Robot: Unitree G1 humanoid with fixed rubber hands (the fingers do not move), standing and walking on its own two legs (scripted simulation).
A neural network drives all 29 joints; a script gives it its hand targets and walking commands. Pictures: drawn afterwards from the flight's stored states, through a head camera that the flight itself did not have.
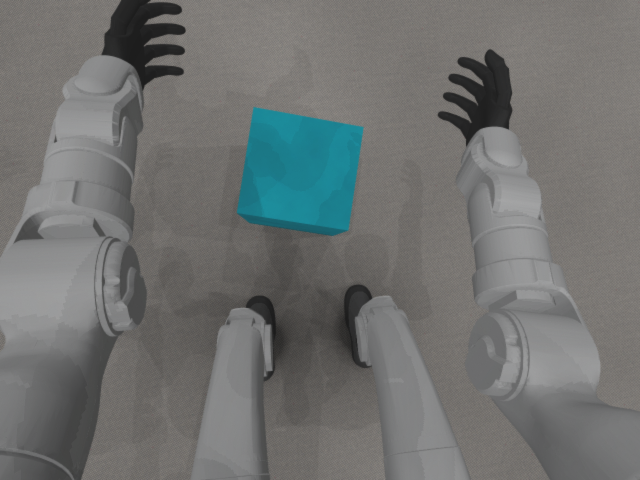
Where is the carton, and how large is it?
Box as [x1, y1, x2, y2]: [237, 107, 363, 235]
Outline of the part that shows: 253,107 237,213 252,223 333,235 347,230 363,127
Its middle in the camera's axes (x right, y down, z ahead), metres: -0.05 -0.14 +0.85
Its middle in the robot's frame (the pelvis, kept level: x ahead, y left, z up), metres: +0.50 -0.01 -0.51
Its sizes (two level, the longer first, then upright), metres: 0.210 0.200 0.250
